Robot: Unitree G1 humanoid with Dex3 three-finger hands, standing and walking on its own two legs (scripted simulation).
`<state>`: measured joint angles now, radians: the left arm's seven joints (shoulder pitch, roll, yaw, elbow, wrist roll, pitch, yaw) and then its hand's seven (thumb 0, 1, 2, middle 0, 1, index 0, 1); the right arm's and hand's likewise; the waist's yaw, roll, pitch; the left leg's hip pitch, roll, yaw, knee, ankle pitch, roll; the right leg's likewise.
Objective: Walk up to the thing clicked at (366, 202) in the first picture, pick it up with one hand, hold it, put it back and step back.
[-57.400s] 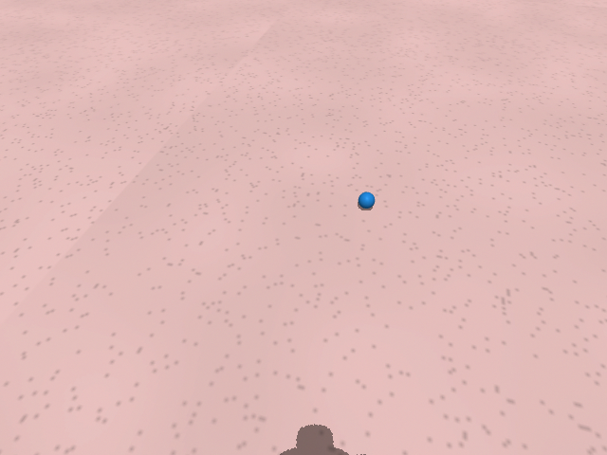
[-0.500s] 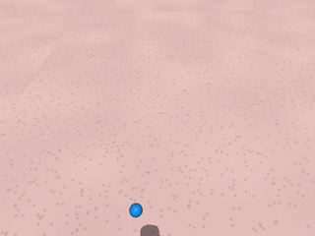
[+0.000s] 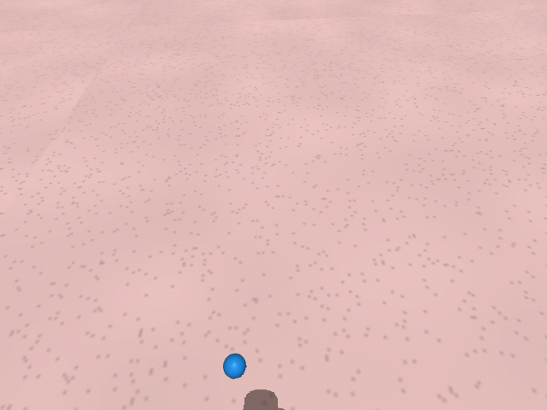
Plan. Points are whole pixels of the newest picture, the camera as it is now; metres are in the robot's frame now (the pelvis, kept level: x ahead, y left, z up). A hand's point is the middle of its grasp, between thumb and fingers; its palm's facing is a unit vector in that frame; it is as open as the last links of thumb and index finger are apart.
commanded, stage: stand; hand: left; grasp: from above
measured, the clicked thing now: (234, 365) +0.44 +0.17 -0.74
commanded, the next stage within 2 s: step back in 0.14 s
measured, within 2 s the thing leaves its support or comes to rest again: neither
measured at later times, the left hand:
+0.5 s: hand out of the picture +0.09 +0.32 -0.18, palm faces +0.01 -0.93 -0.37, open 7.4 cm
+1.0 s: hand out of the picture -0.08 +0.32 -0.17, palm faces -0.09 -0.91 -0.40, open 7.4 cm
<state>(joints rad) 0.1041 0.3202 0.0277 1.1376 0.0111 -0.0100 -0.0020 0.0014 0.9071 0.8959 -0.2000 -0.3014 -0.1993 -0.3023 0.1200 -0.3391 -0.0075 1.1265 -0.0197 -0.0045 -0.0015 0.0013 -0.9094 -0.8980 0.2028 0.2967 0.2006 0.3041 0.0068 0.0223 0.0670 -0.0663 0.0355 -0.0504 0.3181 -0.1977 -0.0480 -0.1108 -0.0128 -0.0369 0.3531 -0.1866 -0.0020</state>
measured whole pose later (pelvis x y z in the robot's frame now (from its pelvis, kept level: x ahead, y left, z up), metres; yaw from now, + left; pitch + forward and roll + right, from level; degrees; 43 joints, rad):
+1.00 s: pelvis -0.18 +0.05 -0.03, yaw -6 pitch -4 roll -1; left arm 0.20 0.36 0.09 0.89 0.03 0.04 -0.01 0.00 0.91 0.90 -0.20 -0.30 -0.20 -0.30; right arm 0.08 -0.38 -0.05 0.87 -0.02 0.04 -0.01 0.00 -0.91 -0.90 0.21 0.30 0.20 0.30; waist 0.00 0.05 0.17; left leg -0.44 0.03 0.04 0.70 -0.30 0.02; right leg -0.23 0.03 0.02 0.66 -0.38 -0.02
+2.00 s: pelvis -0.51 +0.04 -0.03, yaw +1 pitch -3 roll +2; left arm 0.12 0.40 0.07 0.78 0.03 0.06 0.02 0.00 0.90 0.90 -0.20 -0.30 -0.20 -0.30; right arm 0.18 -0.38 -0.05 0.89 -0.03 0.04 -0.01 0.00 -0.91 -0.90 0.20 0.30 0.20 0.30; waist 0.02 -0.05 0.20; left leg -0.25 -0.07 -0.01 0.66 -0.35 0.01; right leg -0.43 -0.08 0.01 0.74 -0.26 0.00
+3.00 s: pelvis -0.63 +0.01 -0.02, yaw +1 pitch -3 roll +0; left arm 0.17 0.34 0.06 0.98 0.03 -0.05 -0.01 0.00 0.91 0.90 -0.20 -0.30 -0.20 -0.30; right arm 0.23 -0.39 -0.05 1.01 -0.03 0.01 0.01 0.00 -0.91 -0.90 0.20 0.30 0.20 0.30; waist 0.02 0.05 0.07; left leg -0.35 -0.01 -0.09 0.83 -0.44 0.00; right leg -0.22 -0.01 -0.07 0.57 -0.30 -0.03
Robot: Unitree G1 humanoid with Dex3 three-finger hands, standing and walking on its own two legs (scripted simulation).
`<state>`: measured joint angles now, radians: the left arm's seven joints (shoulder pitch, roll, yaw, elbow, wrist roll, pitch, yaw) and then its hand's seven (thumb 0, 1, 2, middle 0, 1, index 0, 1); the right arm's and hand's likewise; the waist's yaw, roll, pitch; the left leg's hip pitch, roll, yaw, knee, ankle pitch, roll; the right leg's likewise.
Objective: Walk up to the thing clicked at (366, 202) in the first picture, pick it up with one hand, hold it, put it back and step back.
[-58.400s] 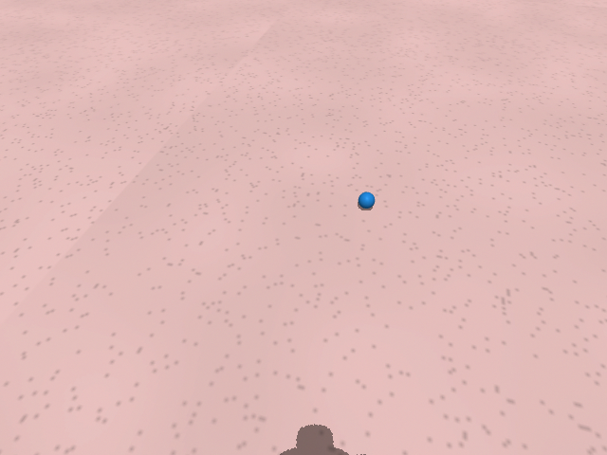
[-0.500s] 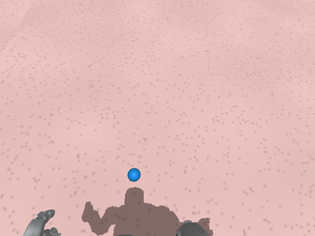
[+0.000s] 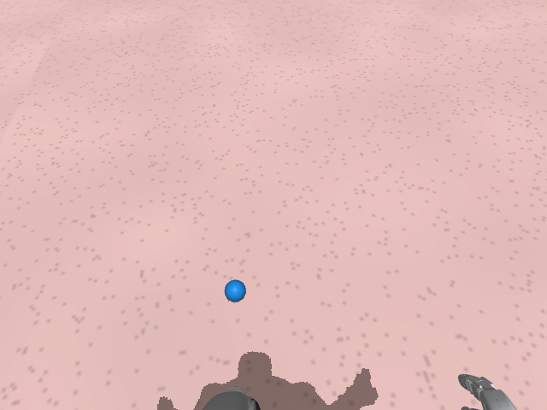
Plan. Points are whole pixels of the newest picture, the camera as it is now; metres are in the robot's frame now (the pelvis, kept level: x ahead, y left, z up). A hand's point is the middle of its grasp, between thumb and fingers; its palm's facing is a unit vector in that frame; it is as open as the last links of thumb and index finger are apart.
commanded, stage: step back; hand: left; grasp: from above
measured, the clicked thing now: (235, 290) +0.61 +0.18 -0.71
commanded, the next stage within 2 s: none
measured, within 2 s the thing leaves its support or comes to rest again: neither
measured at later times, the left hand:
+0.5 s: hand out of the picture -0.04 +0.27 -0.13, palm faces +0.09 -0.93 -0.36, open 7.4 cm
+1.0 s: hand out of the picture -0.23 +0.24 -0.14, palm faces +0.11 -0.90 -0.42, open 7.4 cm
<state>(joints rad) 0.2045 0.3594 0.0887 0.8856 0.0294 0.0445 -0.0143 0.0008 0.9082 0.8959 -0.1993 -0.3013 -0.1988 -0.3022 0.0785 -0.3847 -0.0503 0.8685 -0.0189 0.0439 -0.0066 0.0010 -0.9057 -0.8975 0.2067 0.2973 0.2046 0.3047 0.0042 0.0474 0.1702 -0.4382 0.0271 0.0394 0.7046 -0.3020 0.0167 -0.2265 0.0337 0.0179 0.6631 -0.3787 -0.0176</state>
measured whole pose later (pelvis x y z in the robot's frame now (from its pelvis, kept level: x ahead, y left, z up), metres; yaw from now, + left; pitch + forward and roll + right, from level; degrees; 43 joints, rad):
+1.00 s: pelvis -0.33 -0.05 -0.01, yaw +7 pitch -3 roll +2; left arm 0.12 0.40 0.07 0.78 0.03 0.06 0.02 0.00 0.90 0.90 -0.20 -0.30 -0.20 -0.30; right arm 0.18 -0.38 -0.05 0.89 -0.03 0.04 -0.01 0.00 -0.91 -0.90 0.20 0.30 0.20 0.30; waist 0.02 -0.05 0.20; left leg -0.25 -0.07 -0.01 0.66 -0.35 0.01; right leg -0.43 -0.08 0.01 0.74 -0.26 0.00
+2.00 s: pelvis -0.44 -0.09 +0.01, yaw +7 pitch -3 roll +0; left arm 0.17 0.34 0.06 0.98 0.03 -0.05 -0.01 0.00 0.91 0.90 -0.20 -0.30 -0.20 -0.30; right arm 0.23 -0.39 -0.05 1.01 -0.03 0.01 0.01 0.00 -0.91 -0.90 0.20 0.30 0.20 0.30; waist 0.02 0.05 0.07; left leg -0.35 -0.01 -0.09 0.83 -0.44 0.00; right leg -0.22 -0.01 -0.07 0.57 -0.30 -0.03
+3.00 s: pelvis -0.42 -0.07 +0.03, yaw +6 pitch -3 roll +0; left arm 0.11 0.35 0.00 1.15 0.01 -0.02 -0.01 0.00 0.91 0.90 -0.20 -0.30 -0.20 -0.30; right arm 0.10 -0.35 -0.01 1.17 -0.01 -0.01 0.02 0.00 -0.91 -0.90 0.20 0.30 0.20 0.30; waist 0.00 0.00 0.06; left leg -0.13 0.02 0.02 0.31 -0.13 -0.01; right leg -0.08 -0.03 -0.04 0.32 -0.19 0.02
